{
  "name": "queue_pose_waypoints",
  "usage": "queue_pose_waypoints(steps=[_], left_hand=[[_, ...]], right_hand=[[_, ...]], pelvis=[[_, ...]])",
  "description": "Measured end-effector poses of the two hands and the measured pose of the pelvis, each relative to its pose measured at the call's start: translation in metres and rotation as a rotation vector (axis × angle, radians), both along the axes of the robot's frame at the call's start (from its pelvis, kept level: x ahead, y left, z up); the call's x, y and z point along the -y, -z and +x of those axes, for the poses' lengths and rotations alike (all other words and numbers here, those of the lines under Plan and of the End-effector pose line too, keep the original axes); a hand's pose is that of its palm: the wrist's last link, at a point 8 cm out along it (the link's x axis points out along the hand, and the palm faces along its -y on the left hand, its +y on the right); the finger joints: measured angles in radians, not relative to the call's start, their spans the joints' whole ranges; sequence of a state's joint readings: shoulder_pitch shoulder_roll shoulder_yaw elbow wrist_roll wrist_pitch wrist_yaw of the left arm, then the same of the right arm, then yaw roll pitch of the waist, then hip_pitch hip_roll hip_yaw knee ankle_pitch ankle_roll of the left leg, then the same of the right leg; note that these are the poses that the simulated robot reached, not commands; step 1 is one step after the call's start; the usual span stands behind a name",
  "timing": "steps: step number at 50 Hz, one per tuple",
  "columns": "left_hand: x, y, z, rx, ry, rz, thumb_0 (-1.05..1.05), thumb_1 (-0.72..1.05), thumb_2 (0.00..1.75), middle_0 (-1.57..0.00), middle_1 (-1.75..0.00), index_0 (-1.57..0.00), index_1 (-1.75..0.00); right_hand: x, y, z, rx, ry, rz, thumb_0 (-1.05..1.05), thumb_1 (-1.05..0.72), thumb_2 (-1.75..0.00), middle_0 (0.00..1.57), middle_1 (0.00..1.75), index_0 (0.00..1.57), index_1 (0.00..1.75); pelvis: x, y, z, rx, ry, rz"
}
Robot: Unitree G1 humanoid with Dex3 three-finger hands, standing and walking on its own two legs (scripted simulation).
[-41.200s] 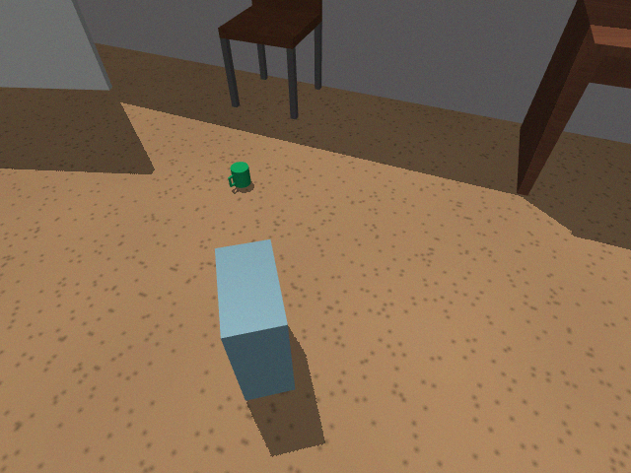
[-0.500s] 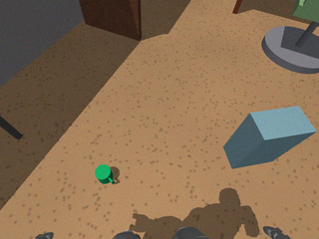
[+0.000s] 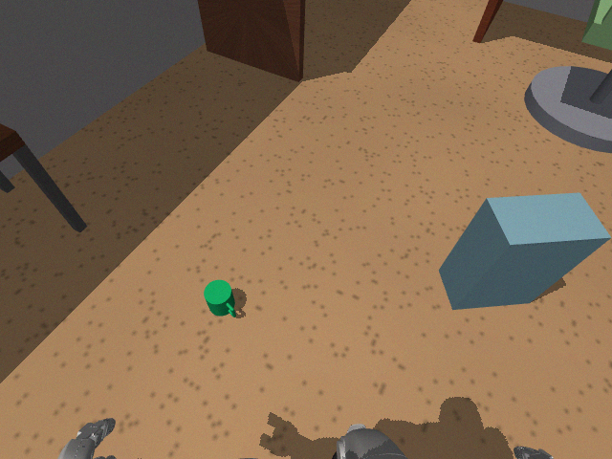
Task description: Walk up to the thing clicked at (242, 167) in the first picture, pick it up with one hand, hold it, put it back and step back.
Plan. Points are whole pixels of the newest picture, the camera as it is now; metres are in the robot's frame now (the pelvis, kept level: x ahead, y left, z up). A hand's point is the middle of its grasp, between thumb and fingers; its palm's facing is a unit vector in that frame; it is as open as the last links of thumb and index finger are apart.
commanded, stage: walk up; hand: left
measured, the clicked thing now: (223, 301) +0.65 +0.26 -0.70
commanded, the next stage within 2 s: stand in 1.10 s
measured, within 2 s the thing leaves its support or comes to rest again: neither
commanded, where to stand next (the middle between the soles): +0.28 -0.04 m, yaw -1 degrees
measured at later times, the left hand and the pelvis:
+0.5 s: hand out of the picture -0.03 +0.25 -0.13, palm faces +0.01 -0.93 -0.38, open 7.4 cm; pelvis -0.08 -0.02 +0.01, yaw -1 degrees
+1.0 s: hand out of the picture +0.04 +0.23 -0.13, palm faces +0.01 -0.94 -0.35, open 7.4 cm; pelvis -0.06 -0.02 +0.02, yaw +0 degrees
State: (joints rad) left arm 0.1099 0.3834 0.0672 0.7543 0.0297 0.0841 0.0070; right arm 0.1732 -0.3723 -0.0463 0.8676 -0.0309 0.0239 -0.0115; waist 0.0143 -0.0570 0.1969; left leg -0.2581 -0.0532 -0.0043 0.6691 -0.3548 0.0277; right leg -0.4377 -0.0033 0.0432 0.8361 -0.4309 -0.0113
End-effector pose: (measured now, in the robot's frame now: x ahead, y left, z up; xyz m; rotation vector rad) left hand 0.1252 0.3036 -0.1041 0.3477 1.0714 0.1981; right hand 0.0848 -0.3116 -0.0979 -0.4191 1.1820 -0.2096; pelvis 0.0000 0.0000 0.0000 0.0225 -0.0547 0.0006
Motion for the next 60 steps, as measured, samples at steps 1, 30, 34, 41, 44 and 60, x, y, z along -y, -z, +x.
queue_pose_waypoints(steps=[1,30,34,41,44,60], left_hand=[[0.0,0.0,-0.008,-0.017,-0.004,-0.004,0.01,0.91,0.9,-0.2,-0.3,-0.2,-0.3],[0.009,-0.007,-0.142,-0.114,-0.056,-0.003,0.01,0.91,0.9,-0.2,-0.3,-0.2,-0.3],[0.014,-0.009,-0.128,-0.088,-0.039,-0.006,0.01,0.91,0.9,-0.2,-0.3,-0.2,-0.3],[0.024,-0.012,-0.107,-0.057,-0.028,-0.017,0.01,0.91,0.9,-0.2,-0.3,-0.2,-0.3],[0.026,-0.013,-0.1,-0.047,-0.032,-0.022,0.01,0.91,0.9,-0.2,-0.3,-0.2,-0.3],[0.025,-0.009,-0.104,-0.113,-0.055,-0.031,0.01,0.91,0.9,-0.2,-0.3,-0.2,-0.3]], right_hand=[[-0.001,-0.004,-0.007,0.004,0.001,0.002,0.01,-0.9,-0.9,0.21,0.3,0.2,0.3],[0.004,0.002,-0.119,-0.02,0.067,0.094,0.01,-0.9,-0.9,0.2,0.3,0.2,0.3],[-0.001,0.0,-0.109,-0.002,0.068,0.114,0.01,-0.9,-0.9,0.21,0.3,0.2,0.3],[0.003,-0.003,-0.078,0.044,0.054,0.111,0.01,-0.9,-0.9,0.21,0.3,0.2,0.3],[0.006,-0.006,-0.066,0.059,0.045,0.102,0.01,-0.9,-0.9,0.21,0.3,0.2,0.3],[0.002,-0.012,-0.042,0.058,0.031,0.094,0.01,-0.9,-0.9,0.2,0.3,0.2,0.3]], pelvis=[[0.0,-0.003,-0.005,0.001,-0.004,-0.014],[0.017,-0.014,-0.075,-0.002,0.025,-0.014],[0.022,-0.017,-0.072,-0.006,0.025,-0.031],[0.024,-0.019,-0.064,-0.01,0.011,-0.036],[0.023,-0.019,-0.062,-0.009,0.009,-0.034],[0.022,-0.025,-0.058,-0.005,0.012,-0.028]])
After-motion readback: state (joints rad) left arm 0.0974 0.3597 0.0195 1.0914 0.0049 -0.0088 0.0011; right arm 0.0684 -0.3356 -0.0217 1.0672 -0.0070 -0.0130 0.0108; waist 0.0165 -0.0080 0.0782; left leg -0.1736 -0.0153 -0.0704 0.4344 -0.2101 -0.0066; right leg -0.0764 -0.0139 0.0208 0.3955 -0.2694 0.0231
